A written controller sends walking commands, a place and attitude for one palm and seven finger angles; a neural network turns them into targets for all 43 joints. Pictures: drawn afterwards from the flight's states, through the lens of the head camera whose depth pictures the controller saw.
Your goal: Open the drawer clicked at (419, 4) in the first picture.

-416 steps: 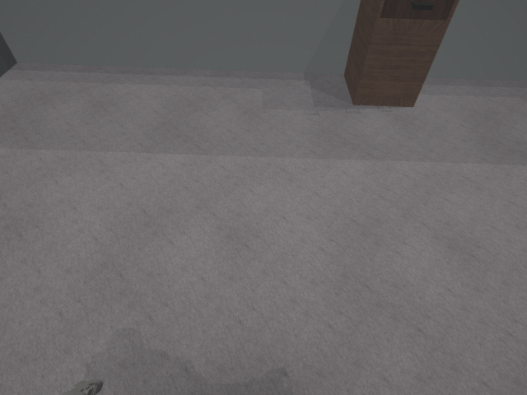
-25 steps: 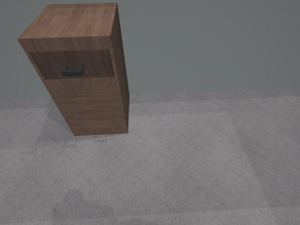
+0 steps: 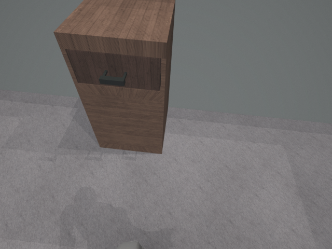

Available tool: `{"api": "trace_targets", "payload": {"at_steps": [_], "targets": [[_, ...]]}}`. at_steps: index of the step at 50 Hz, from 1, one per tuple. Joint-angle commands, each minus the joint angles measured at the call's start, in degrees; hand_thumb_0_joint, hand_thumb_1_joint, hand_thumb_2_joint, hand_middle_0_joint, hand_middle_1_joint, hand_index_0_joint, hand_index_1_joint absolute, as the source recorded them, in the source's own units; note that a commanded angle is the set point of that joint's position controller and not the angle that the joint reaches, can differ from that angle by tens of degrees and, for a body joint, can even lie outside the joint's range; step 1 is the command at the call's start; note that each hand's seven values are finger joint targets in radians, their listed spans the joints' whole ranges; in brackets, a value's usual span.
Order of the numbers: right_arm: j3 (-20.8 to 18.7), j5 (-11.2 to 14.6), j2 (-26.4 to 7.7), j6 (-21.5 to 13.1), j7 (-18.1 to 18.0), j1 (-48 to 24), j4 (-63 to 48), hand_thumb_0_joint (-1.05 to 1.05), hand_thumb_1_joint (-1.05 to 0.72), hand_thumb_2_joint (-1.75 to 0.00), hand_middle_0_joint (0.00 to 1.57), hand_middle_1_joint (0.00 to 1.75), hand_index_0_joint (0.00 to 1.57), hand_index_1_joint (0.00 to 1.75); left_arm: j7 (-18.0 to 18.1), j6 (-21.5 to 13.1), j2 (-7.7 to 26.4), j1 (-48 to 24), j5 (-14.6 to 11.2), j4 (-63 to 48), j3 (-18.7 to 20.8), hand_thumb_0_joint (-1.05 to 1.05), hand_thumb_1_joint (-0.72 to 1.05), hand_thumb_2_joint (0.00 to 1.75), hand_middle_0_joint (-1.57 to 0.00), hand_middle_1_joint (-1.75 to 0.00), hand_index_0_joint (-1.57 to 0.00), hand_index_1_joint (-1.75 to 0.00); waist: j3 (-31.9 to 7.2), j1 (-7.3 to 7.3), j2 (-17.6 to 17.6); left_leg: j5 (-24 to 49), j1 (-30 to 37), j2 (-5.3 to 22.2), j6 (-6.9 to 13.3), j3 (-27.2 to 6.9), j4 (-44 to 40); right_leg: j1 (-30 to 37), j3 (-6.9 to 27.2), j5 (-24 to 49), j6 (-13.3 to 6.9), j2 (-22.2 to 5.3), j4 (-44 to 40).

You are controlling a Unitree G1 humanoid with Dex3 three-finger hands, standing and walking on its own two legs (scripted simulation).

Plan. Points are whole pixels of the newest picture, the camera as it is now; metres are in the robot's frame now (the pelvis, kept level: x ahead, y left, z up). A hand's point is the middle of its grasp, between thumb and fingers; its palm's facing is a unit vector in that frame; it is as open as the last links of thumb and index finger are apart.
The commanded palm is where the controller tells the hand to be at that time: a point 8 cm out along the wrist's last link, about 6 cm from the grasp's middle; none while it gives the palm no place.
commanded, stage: take the last steps up to it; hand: left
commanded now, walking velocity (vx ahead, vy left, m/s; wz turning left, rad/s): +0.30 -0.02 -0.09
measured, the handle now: (113, 77) +0.75 +0.30 -0.08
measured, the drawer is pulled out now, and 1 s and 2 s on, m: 0.00 0.00 0.00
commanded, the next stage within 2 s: come to a stop and stand still in 0.42 s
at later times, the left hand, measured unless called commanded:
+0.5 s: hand (122, 191) +0.29 +0.16 -0.14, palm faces -0.10 -0.97 -0.21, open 7.4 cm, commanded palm none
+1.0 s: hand (105, 203) +0.26 +0.21 -0.17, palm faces +0.02 -0.98 -0.21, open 7.4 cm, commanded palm none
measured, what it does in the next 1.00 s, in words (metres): walks ahead: right foot, then left foot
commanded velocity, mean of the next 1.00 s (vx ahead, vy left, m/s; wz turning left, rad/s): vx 0.03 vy -0.02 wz -0.03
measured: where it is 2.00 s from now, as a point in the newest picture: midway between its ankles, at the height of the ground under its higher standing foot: outside the picture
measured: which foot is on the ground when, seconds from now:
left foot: down 0.00-0.54, up 0.56-0.88, down 0.90-1.00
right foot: up 0.00-0.50, down 0.52-0.92, up 0.94-1.00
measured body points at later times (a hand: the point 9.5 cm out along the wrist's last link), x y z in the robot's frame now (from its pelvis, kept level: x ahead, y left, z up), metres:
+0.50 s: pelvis +0.16 +0.00 +0.01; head +0.17 -0.02 +0.46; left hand +0.29 +0.21 -0.12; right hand +0.06 -0.20 -0.15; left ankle +0.07 +0.11 -0.72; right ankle +0.24 -0.12 -0.71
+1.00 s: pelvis +0.20 +0.02 +0.01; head +0.22 +0.04 +0.46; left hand +0.25 +0.26 -0.15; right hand +0.27 -0.22 -0.12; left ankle +0.22 +0.12 -0.72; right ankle +0.21 -0.12 -0.69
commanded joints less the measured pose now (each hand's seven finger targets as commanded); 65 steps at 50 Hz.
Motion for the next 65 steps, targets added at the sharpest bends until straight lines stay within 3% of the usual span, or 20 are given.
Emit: {"api": "trace_targets", "payload": {"at_steps": [1,3,6,20,24,25,26,27,29,32,39,43,44,45,46,47,51,60,63,65], "targets": [[-3.20,0.26,-13.91,-0.74,-2.82,17.19,3.16,0.00,-0.90,-0.90,0.20,0.30,0.20,0.30,0.32,-0.83,4.12,-6.87,-0.83,-7.74,0.75,0.00,0.90,0.90,-0.20,-0.30,-0.20,-0.30,-8.21,-8.40,14.11,-5.96,27.06,21.70,8.30,-28.62,-22.86,-33.60,7.28,-1.46,-5.00,3.49,37.86],[-1.22,0.01,-6.70,-1.57,-2.69,10.18,1.30,0.00,-0.90,-0.90,0.20,0.30,0.20,0.30,-0.76,-0.72,4.35,-9.43,0.04,-6.92,1.51,0.00,0.90,0.90,-0.20,-0.30,-0.20,-0.30,1.27,-5.21,6.34,-3.29,13.37,16.95,7.26,-19.62,-24.86,-30.53,7.57,7.12,-4.84,0.53,35.29],[-0.66,0.19,-3.78,-2.69,-2.91,7.25,0.66,0.00,-0.90,-0.90,0.20,0.30,0.20,0.30,-0.95,0.85,2.13,-4.24,0.59,-5.31,1.44,0.00,0.90,0.90,-0.20,-0.30,-0.20,-0.30,1.07,-1.39,6.95,0.63,7.88,13.55,6.36,-10.78,-27.09,-25.62,6.69,11.49,-3.35,0.47,30.17],[-1.16,-0.40,-4.99,-1.92,-3.11,15.65,4.41,0.00,-0.90,-0.90,0.20,0.30,0.20,0.30,-1.18,1.19,3.56,-22.64,0.09,-13.37,1.11,0.00,0.90,0.90,-0.20,-0.30,-0.20,-0.30,4.28,-4.75,5.52,22.41,18.71,14.29,7.27,-5.55,-21.65,-25.69,3.38,14.46,-2.90,3.16,2.56],[-0.92,0.10,-4.72,-1.38,-3.08,15.23,5.37,0.00,-0.90,-0.90,0.20,0.30,0.20,0.30,-0.99,-0.09,5.40,-13.63,0.19,-10.10,1.51,0.00,0.90,0.90,-0.20,-0.30,-0.20,-0.30,-1.01,-0.65,2.93,26.99,15.84,10.22,3.37,-2.11,-7.71,-7.42,-0.14,20.37,-4.59,7.23,-9.52],[-0.62,0.64,-3.49,-1.73,-2.84,15.19,5.08,0.00,-0.90,-0.90,0.20,0.30,0.20,0.30,-0.60,-0.96,8.59,-6.86,0.33,-7.86,2.22,0.00,0.90,0.90,-0.20,-0.30,-0.20,-0.30,-5.92,2.21,-0.74,21.71,8.37,7.35,1.06,0.31,2.63,5.13,6.43,28.64,-6.98,1.52,-9.87],[-0.09,1.16,-0.58,-2.16,-2.65,16.26,3.86,0.00,-0.90,-0.90,0.20,0.30,0.20,0.30,-0.06,-1.62,13.91,-0.23,0.25,-5.87,3.45,0.00,0.90,0.90,-0.20,-0.30,-0.20,-0.30,-11.68,3.06,-12.13,-3.76,-3.45,0.04,-1.81,4.19,17.78,16.56,22.74,46.66,-13.41,-12.43,-12.19],[0.04,1.46,-2.16,-1.30,-3.02,14.82,3.30,0.00,-0.90,-0.90,0.20,0.30,0.20,0.30,0.14,-1.92,15.39,0.72,-0.76,-5.53,3.45,0.00,0.90,0.90,-0.20,-0.30,-0.20,-0.30,-14.90,3.45,-11.70,-22.56,-3.41,-1.30,-2.51,-1.69,27.25,13.57,27.04,58.44,-18.37,-17.08,-15.17],[0.19,1.38,-0.53,-0.04,-3.53,10.97,3.57,0.00,-0.90,-0.90,0.20,0.30,0.20,0.30,1.32,-1.04,10.77,-10.82,-0.48,-7.84,2.01,0.00,0.90,0.90,-0.20,-0.30,-0.20,-0.30,-7.11,0.11,-1.75,-18.76,-2.06,2.30,-3.00,-7.69,27.22,0.08,19.94,58.05,-17.85,-14.47,-15.92],[0.56,1.41,2.16,2.68,-3.45,13.78,5.35,0.00,-0.90,-0.90,0.20,0.30,0.20,0.30,1.94,0.13,8.77,-17.72,0.22,-9.91,1.53,0.00,0.90,0.90,-0.20,-0.30,-0.20,-0.30,-4.30,-3.40,-3.06,-14.26,5.45,1.56,-3.88,-6.08,16.67,-12.24,10.11,52.55,-13.76,-9.28,-16.96],[-0.94,0.96,-1.10,4.22,-2.76,8.64,0.51,0.00,-0.90,-0.90,0.20,0.30,0.20,0.30,1.97,2.39,11.88,-17.94,0.56,-11.41,3.13,0.00,0.90,0.90,-0.20,-0.30,-0.20,-0.30,-4.31,-2.20,-7.60,-12.16,3.74,-0.55,-4.34,-5.53,13.14,-11.81,12.03,42.98,-14.76,-9.94,-16.63],[-0.76,0.86,-1.76,3.06,-2.69,11.07,0.31,0.00,-0.90,-0.90,0.20,0.30,0.20,0.30,1.69,3.03,11.84,-19.69,0.16,-12.24,3.27,0.00,0.90,0.90,-0.20,-0.30,-0.20,-0.30,-6.16,-4.53,-8.36,0.44,12.74,-0.83,-3.86,-3.98,-5.95,-13.72,10.01,31.09,-10.36,-5.89,-11.37],[-0.75,0.79,-2.89,2.50,-2.63,10.99,0.24,0.00,-0.90,-0.90,0.20,0.30,0.20,0.30,1.47,3.43,9.98,-18.27,-0.24,-12.14,2.69,0.00,0.90,0.90,-0.20,-0.30,-0.20,-0.30,-6.03,-4.24,-1.84,4.20,16.96,1.49,-3.09,-6.34,-11.53,-18.01,8.50,21.77,-7.66,-2.57,-7.23],[-1.31,0.16,-6.96,1.79,-2.74,9.31,-1.16,0.00,-0.90,-0.90,0.20,0.30,0.20,0.30,1.20,3.80,6.70,-15.73,-0.68,-12.93,2.07,0.00,0.90,0.90,-0.20,-0.30,-0.20,-0.30,-4.73,-3.30,12.92,9.96,14.43,11.92,0.82,-19.13,-18.45,-21.71,4.86,8.35,-3.90,4.09,-0.66],[-1.46,-0.12,-9.59,1.90,-2.83,6.33,-3.04,0.00,-0.90,-0.90,0.20,0.30,0.20,0.30,1.18,3.74,6.17,-15.60,-0.74,-13.24,1.79,0.00,0.90,0.90,-0.20,-0.30,-0.20,-0.30,-2.96,-3.08,16.21,9.79,7.19,18.45,5.77,-25.46,-23.22,-19.86,5.09,-1.62,-2.71,7.02,7.58],[-1.44,-0.20,-9.30,1.54,-3.61,3.85,-3.29,0.00,-0.90,-0.90,0.20,0.30,0.20,0.30,1.35,4.38,6.99,-16.43,-0.29,-12.67,1.94,0.00,0.90,0.90,-0.20,-0.30,-0.20,-0.30,-2.49,-3.34,16.50,6.44,4.21,17.94,6.38,-25.69,-25.54,-18.68,9.25,-2.35,-2.64,6.73,13.66],[-0.55,0.08,-7.48,1.00,-4.37,0.35,-3.23,0.00,-0.90,-0.90,0.20,0.30,0.20,0.30,0.16,3.94,7.89,-12.24,-0.03,-9.03,2.17,0.00,0.90,0.90,-0.20,-0.30,-0.20,-0.30,-3.88,-1.45,7.38,12.70,12.64,13.31,5.80,-16.62,-21.97,-22.96,11.16,5.15,-1.60,6.90,20.18],[-1.88,0.03,-9.17,1.68,-4.21,6.05,0.46,0.00,-0.90,-0.90,0.20,0.30,0.20,0.30,0.02,3.86,5.77,-15.11,-0.36,-9.60,0.83,0.00,0.90,0.90,-0.20,-0.30,-0.20,-0.30,-5.55,-5.01,10.51,24.54,20.00,13.91,7.30,-14.55,-18.30,-18.15,7.28,0.52,-0.89,6.05,4.76],[-1.93,0.37,-8.97,1.80,-3.76,4.80,1.15,0.00,-0.90,-0.90,0.20,0.30,0.20,0.30,0.25,3.17,5.41,-10.67,-0.48,-7.29,0.44,0.00,0.90,0.90,-0.20,-0.30,-0.20,-0.30,-6.81,-3.25,10.74,20.18,17.00,11.17,5.13,-12.54,-16.29,-11.11,4.75,8.90,-1.56,7.12,-7.16],[-1.57,0.98,-6.39,1.69,-3.44,5.12,1.53,0.00,-0.90,-0.90,0.20,0.30,0.20,0.30,0.70,2.31,7.19,-8.03,-0.26,-5.87,0.50,0.00,0.90,0.90,-0.20,-0.30,-0.20,-0.30,-6.25,-2.06,4.63,11.92,10.82,7.11,0.96,-9.56,-11.94,-3.12,7.62,19.06,-2.48,4.44,-18.71]]}}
